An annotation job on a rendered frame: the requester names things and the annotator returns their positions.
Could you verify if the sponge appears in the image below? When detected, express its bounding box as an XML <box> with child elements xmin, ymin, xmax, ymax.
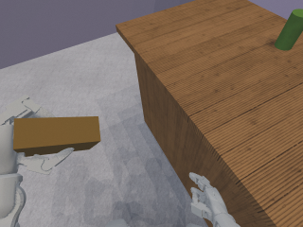
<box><xmin>13</xmin><ymin>116</ymin><xmax>101</xmax><ymax>157</ymax></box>

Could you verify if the left robot hand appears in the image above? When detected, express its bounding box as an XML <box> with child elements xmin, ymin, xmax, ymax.
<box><xmin>0</xmin><ymin>95</ymin><xmax>74</xmax><ymax>175</ymax></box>

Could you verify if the right robot forearm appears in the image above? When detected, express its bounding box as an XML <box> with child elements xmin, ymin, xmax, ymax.
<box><xmin>213</xmin><ymin>213</ymin><xmax>240</xmax><ymax>227</ymax></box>

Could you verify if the left robot forearm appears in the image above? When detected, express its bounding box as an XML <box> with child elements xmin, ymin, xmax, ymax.
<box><xmin>0</xmin><ymin>173</ymin><xmax>27</xmax><ymax>227</ymax></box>

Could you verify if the right robot hand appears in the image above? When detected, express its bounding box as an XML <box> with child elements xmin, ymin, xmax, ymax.
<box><xmin>188</xmin><ymin>172</ymin><xmax>228</xmax><ymax>224</ymax></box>

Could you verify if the table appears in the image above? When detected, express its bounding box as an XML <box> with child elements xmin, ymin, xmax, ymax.
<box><xmin>116</xmin><ymin>0</ymin><xmax>303</xmax><ymax>227</ymax></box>

